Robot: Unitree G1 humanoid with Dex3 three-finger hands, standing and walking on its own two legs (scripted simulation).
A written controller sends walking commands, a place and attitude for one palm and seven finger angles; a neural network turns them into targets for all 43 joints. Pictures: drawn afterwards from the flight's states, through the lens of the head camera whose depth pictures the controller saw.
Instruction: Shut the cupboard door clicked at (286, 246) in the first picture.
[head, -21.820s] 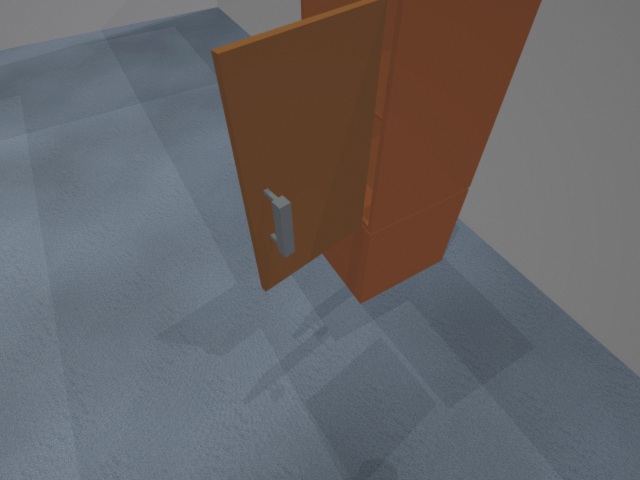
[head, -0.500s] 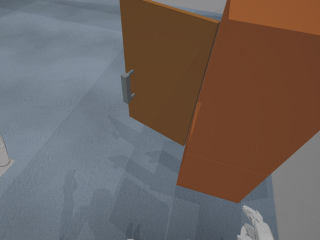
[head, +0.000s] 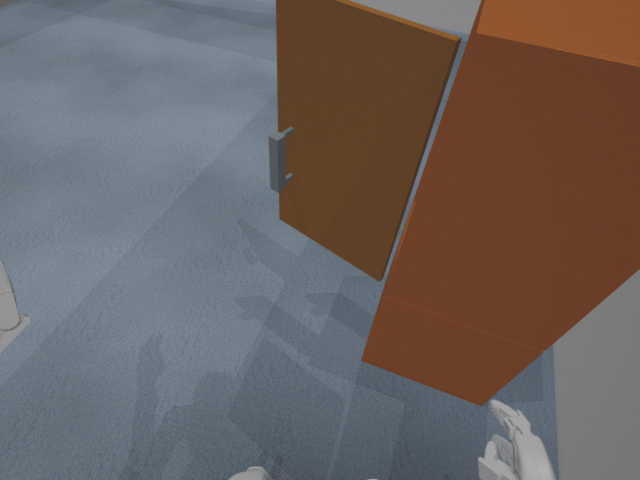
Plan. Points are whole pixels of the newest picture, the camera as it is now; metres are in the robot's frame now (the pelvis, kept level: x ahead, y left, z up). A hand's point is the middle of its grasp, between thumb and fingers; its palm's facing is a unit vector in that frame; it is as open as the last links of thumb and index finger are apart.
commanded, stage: step back with the hand held close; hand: left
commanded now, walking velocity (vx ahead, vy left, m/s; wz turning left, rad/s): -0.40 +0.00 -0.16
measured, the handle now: (283, 159) +0.79 +0.09 -0.08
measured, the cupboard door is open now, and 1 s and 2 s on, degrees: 73 73 73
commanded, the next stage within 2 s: stop stepping back and stand still in 0.42 s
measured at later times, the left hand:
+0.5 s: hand out of the picture +0.12 +0.25 +0.18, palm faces +0.31 -0.82 -0.47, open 7.4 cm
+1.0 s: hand out of the picture +0.06 +0.25 +0.19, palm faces +0.26 -0.85 -0.45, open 7.4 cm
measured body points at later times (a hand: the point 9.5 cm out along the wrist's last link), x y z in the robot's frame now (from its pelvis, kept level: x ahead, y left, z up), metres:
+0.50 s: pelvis -0.11 +0.01 +0.00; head -0.10 +0.03 +0.45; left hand +0.10 +0.29 +0.21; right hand +0.09 -0.23 -0.04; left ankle +0.08 +0.09 -0.71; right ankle -0.13 -0.11 -0.73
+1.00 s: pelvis -0.18 +0.03 +0.01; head -0.20 +0.04 +0.46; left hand +0.04 +0.29 +0.21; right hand -0.11 -0.22 -0.08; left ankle -0.09 +0.13 -0.71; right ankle -0.22 -0.05 -0.72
